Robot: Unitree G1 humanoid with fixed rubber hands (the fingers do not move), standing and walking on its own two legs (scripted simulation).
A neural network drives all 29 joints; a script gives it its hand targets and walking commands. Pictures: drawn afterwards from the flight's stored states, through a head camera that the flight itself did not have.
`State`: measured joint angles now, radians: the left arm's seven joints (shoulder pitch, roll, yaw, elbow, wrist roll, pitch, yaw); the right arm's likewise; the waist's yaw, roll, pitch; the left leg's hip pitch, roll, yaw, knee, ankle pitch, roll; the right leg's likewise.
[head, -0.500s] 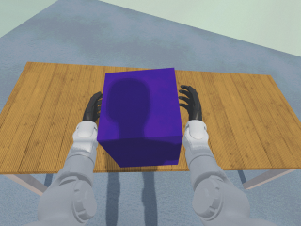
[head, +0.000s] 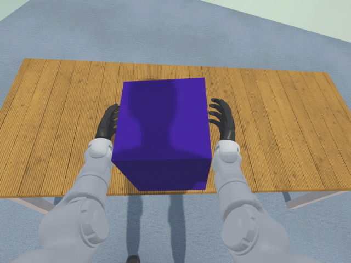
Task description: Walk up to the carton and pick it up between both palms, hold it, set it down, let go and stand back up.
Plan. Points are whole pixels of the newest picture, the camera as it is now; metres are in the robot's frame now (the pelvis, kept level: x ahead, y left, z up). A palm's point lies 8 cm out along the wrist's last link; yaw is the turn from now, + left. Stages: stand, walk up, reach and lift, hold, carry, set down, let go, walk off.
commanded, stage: set down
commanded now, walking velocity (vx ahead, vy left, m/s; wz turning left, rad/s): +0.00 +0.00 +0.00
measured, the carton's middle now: (168, 140) +0.42 +0.03 -0.05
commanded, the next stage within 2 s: none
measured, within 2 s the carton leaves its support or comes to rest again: rests again in 1.00 s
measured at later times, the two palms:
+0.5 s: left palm (106, 144) +0.38 +0.18 -0.04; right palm (222, 144) +0.39 -0.10 +0.00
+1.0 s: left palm (105, 143) +0.38 +0.19 -0.04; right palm (219, 147) +0.39 -0.10 -0.01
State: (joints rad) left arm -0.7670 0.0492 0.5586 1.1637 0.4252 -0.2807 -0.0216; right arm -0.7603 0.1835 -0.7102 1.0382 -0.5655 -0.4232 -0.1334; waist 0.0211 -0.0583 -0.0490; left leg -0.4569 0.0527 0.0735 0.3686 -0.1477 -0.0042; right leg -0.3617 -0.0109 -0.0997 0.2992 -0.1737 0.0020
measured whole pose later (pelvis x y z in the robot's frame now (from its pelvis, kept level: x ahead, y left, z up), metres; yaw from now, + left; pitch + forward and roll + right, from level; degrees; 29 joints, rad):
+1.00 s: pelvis -0.02 +0.01 -0.02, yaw +0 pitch +21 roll -3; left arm -0.83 0.07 0.55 1.30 0.42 -0.41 0.05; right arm -0.81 0.15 -0.83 1.17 -0.61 -0.50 -0.12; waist 0.00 -0.05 -0.13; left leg -0.73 0.06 0.06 0.54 -0.18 0.01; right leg -0.62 -0.01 -0.11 0.45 -0.20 0.01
